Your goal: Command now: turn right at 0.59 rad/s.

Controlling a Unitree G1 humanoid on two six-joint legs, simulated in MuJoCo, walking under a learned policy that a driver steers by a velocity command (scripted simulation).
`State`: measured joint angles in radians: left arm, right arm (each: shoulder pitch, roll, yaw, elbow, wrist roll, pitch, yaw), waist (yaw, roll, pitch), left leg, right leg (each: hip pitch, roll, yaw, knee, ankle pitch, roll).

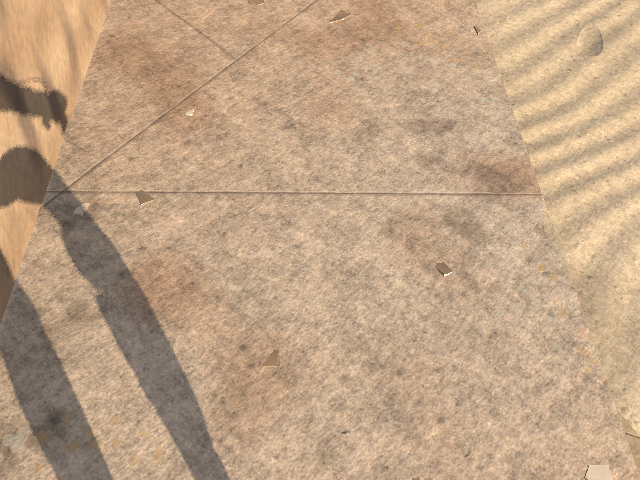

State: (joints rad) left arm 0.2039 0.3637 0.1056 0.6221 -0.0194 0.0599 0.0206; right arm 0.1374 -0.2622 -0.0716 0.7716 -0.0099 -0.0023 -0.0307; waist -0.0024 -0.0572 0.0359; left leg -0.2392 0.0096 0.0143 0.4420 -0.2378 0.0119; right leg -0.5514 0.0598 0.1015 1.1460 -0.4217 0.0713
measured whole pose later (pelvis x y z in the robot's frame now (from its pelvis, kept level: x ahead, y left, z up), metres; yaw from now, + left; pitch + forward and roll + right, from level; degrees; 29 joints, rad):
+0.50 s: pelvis +0.04 -0.07 +0.01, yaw -14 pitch +2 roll +2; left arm 0.37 0.25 0.04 0.64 0.00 -0.04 0.01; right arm 0.16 -0.33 -0.09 0.79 0.01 -0.05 0.02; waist 0.02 0.04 0.00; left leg -0.60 0.07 -0.01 0.91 -0.12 -0.02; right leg -0.11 0.03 0.05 0.31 -0.23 -0.06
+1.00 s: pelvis +0.30 -0.06 +0.00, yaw -15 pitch +2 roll +1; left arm 0.27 0.30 0.05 0.70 -0.01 -0.06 0.00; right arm 0.29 -0.27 -0.04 0.81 0.00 -0.09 0.03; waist -0.02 -0.05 0.02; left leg -0.21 -0.06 0.05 0.36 -0.18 0.07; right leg -0.56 -0.09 0.04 1.10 -0.28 -0.01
